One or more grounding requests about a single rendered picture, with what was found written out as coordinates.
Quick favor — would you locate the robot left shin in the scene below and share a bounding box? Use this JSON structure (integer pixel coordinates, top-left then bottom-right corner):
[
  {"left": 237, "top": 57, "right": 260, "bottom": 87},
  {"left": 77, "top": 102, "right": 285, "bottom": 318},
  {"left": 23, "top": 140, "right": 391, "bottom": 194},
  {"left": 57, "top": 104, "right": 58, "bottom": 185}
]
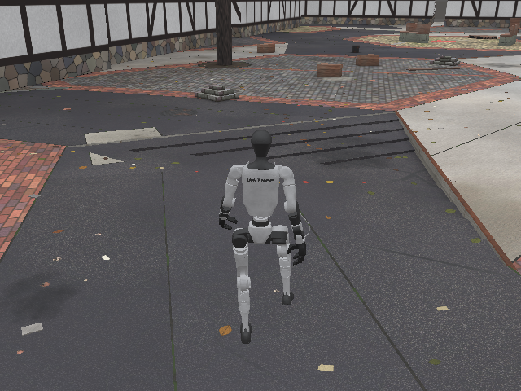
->
[{"left": 237, "top": 277, "right": 250, "bottom": 332}]

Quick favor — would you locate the robot right hand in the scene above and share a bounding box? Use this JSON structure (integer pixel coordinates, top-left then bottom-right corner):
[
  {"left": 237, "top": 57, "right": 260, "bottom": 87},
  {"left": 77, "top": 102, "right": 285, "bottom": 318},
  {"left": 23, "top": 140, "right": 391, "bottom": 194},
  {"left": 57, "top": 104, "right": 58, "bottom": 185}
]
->
[{"left": 287, "top": 242, "right": 306, "bottom": 265}]

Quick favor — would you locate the right robot upper arm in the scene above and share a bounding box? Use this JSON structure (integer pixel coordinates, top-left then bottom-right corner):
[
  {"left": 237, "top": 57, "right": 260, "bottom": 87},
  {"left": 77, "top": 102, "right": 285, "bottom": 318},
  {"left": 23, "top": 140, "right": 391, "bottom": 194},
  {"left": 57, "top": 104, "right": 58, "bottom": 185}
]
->
[{"left": 278, "top": 165, "right": 296, "bottom": 213}]

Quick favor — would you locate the robot right forearm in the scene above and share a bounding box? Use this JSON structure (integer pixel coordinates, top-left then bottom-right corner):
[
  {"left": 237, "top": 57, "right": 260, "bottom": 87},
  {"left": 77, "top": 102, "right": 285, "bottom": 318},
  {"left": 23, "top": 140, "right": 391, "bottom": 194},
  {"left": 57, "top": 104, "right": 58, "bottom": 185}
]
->
[{"left": 288, "top": 201, "right": 305, "bottom": 244}]

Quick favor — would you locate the right robot foot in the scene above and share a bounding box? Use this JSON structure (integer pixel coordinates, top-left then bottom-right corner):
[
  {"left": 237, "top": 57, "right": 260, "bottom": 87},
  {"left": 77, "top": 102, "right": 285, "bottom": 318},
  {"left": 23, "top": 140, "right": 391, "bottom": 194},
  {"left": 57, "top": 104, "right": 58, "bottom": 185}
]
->
[{"left": 282, "top": 292, "right": 294, "bottom": 305}]

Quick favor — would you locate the robot left forearm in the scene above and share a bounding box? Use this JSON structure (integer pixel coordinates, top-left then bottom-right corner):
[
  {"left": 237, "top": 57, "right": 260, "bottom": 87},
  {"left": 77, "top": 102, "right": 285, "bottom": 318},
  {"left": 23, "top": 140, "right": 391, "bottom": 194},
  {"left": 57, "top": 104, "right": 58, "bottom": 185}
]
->
[{"left": 219, "top": 195, "right": 232, "bottom": 220}]

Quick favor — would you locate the robot left hand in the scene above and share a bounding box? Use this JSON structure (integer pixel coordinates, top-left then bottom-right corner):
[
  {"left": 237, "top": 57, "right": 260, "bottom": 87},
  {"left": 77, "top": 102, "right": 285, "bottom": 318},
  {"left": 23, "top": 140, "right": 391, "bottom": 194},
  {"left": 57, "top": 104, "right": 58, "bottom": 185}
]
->
[{"left": 219, "top": 216, "right": 238, "bottom": 230}]

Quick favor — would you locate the left robot upper arm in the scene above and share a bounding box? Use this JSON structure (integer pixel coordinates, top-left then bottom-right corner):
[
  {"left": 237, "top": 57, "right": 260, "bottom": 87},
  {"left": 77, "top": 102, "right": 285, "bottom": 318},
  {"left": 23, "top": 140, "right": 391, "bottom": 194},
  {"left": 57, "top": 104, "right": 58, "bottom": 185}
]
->
[{"left": 222, "top": 165, "right": 244, "bottom": 208}]

